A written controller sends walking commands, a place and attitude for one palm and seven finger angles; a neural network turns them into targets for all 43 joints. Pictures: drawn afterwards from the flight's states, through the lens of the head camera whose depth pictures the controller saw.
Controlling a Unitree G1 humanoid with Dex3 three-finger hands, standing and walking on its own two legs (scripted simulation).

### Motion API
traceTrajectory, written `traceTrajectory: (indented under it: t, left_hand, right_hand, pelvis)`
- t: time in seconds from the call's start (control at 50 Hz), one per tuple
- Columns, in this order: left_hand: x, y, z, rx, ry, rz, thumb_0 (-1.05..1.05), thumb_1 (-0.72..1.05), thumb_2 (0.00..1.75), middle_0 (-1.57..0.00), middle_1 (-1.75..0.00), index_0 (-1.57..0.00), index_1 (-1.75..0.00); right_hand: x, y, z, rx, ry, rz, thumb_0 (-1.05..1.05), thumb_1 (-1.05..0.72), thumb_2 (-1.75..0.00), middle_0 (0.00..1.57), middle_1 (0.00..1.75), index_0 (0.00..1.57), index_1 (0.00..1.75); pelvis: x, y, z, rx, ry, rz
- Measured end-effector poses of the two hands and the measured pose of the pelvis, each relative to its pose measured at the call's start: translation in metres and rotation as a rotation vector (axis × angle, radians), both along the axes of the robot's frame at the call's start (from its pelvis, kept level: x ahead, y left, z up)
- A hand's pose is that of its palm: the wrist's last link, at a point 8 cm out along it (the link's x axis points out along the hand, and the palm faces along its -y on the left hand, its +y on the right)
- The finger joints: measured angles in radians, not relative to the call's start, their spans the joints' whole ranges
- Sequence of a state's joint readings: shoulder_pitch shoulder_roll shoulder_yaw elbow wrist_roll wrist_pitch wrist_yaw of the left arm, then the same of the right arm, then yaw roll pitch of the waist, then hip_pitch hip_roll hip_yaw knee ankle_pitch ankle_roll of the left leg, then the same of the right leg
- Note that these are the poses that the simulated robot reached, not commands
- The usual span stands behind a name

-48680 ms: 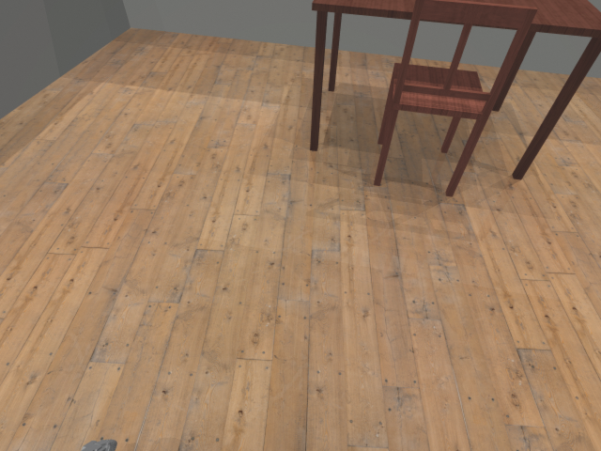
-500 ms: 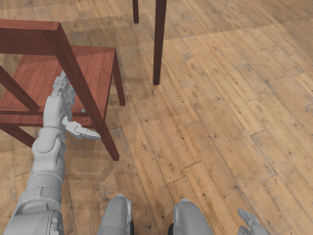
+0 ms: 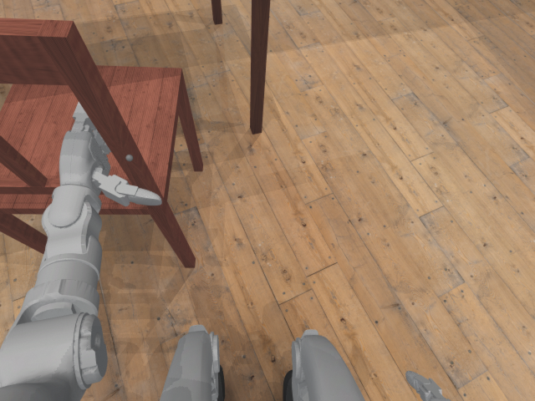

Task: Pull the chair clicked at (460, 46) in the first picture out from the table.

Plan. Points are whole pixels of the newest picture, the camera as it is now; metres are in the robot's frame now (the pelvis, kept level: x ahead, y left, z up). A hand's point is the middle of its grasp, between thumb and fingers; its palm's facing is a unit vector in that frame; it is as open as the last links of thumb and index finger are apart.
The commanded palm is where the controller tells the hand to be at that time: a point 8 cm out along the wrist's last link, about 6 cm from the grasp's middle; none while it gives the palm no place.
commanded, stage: push the fingers through the gap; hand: left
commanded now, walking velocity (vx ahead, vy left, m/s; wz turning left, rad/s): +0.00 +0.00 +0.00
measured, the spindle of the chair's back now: out of the picture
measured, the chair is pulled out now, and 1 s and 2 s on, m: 0.22 0.22 0.25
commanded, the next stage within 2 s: hook a spindle and tug to test in 0.32 s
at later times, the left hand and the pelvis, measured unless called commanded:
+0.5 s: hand (127, 161) +0.45 +0.20 +0.04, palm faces +0.01 -1.00 -0.02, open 16.9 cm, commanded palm +0.43 +0.24 +0.05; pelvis +0.00 +0.00 +0.00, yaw +0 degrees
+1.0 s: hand (129, 159) +0.45 +0.19 +0.04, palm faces +0.03 -1.00 -0.03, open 11.6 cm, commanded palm +0.43 +0.23 +0.05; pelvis +0.00 +0.00 +0.00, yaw +0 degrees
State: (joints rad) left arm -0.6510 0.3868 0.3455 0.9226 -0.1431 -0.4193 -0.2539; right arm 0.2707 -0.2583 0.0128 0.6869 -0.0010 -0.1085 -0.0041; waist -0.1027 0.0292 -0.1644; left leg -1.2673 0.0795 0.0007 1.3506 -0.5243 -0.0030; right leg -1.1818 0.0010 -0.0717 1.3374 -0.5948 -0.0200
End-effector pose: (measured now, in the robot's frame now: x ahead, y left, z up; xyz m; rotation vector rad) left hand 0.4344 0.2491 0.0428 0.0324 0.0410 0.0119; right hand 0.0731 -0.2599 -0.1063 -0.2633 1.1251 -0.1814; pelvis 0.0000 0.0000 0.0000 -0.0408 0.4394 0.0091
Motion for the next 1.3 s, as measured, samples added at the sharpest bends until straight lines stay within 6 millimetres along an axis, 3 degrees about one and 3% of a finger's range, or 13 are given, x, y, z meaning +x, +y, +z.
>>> traceTrajectory:
  t: [0.16,0.52,0.64,0.82,1.06,1.3]
  left_hand:
    - [-0.004,-0.003,0.001,-0.005,0.001,-0.005,-0.02,-0.5,0.3,-0.06,-0.08,-0.06,-0.08]
    - [-0.006,0.003,-0.002,-0.011,-0.004,-0.002,-0.02,-0.5,0.3,-0.07,-0.11,-0.07,-0.11]
    - [-0.006,0.0,0.0,-0.006,-0.013,-0.011,-0.02,-0.5,0.3,-0.13,-0.29,-0.13,-0.29]
    - [-0.007,-0.005,0.002,-0.007,-0.003,0.012,-0.02,-0.47,0.31,-0.27,-0.72,-0.25,-0.72]
    - [-0.004,-0.001,0.002,-0.001,-0.004,0.023,-0.01,-0.01,0.51,-0.43,-1.29,-0.41,-1.29]
    - [-0.002,-0.003,0.002,-0.01,0.0,0.035,0.0,0.62,0.78,-0.43,-1.36,-0.43,-1.42]
  right_hand:
    - [-0.004,0.003,0.004,0.009,0.014,-0.011,0.0,-0.91,-0.89,0.2,0.3,0.2,0.3]
    - [0.008,0.006,0.006,-0.004,-0.019,0.016,0.0,-0.91,-0.89,0.2,0.3,0.2,0.3]
    - [0.008,0.007,0.005,0.002,-0.013,0.013,0.0,-0.91,-0.89,0.2,0.3,0.2,0.3]
    - [0.005,0.009,0.006,0.016,-0.004,0.009,0.0,-0.91,-0.89,0.2,0.3,0.2,0.3]
    - [0.002,0.004,0.003,0.012,0.022,0.008,0.0,-0.91,-0.89,0.2,0.3,0.2,0.3]
    - [0.007,0.002,0.006,0.011,0.025,0.004,0.0,-0.91,-0.89,0.2,0.3,0.2,0.3]
  pelvis:
    - [0.001,0.002,0.004,0.001,-0.004,-0.005]
    - [-0.002,0.005,0.003,-0.007,-0.005,0.003]
    - [-0.001,0.005,0.003,-0.006,-0.006,0.003]
    - [0.0,0.004,0.006,-0.002,-0.011,0.004]
    - [0.001,0.002,0.005,-0.002,-0.005,0.008]
    - [0.006,0.001,0.008,-0.001,-0.002,0.01]
